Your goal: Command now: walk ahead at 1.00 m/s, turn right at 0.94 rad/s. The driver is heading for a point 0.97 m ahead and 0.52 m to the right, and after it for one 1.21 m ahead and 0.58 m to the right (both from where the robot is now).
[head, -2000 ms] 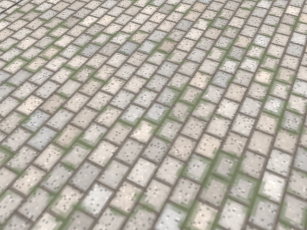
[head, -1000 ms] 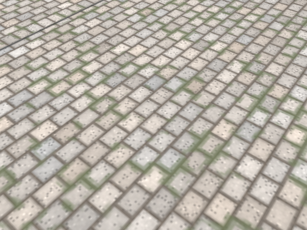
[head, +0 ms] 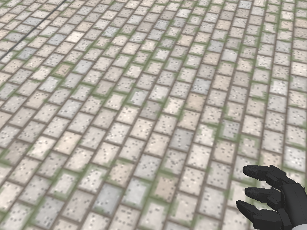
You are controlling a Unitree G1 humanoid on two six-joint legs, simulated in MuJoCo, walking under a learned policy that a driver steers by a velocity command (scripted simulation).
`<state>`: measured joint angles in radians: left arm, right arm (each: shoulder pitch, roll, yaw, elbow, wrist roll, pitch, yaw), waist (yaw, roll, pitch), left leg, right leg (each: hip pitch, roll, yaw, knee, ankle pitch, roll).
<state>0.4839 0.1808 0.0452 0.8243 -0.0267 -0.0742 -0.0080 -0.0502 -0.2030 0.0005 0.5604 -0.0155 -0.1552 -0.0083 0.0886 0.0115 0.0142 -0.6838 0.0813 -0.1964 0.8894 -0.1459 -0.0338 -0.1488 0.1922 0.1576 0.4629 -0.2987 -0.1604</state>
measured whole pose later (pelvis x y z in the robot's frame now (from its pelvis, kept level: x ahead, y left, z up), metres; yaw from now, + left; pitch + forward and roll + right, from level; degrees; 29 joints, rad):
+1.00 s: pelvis +0.70 -0.15 -0.01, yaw -58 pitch +2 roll -1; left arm 0.22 0.33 0.09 0.62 -0.02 0.04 0.04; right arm 0.05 -0.31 -0.03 0.61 -0.01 -0.07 -0.01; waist 0.04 0.05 0.03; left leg -0.50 -0.03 -0.15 0.53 0.00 -0.07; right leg -0.31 0.22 0.27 0.66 -0.34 -0.06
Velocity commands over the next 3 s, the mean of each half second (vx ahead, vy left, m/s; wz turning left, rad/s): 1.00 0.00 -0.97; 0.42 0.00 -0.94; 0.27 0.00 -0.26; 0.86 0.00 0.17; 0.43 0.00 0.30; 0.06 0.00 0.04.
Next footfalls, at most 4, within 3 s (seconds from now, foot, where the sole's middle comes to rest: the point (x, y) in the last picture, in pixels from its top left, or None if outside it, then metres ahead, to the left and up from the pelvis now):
0.14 left None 0.35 0.19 -0.77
0.60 right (225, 201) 0.65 -0.22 -0.77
1.00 left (223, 153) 0.91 -0.23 -0.77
1.34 right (230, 200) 0.65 -0.24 -0.77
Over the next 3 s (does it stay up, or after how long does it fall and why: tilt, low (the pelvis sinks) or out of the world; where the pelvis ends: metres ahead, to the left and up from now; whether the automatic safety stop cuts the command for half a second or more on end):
stays up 1.18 -0.76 0.00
